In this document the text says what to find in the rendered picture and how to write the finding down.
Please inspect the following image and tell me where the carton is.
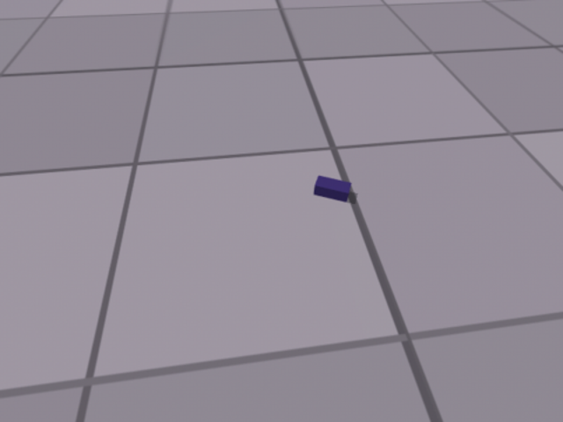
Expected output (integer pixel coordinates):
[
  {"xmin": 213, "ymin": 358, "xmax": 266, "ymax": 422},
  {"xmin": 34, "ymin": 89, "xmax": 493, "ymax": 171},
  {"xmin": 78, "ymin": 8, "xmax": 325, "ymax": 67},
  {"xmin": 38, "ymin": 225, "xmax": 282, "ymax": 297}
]
[{"xmin": 314, "ymin": 176, "xmax": 351, "ymax": 202}]

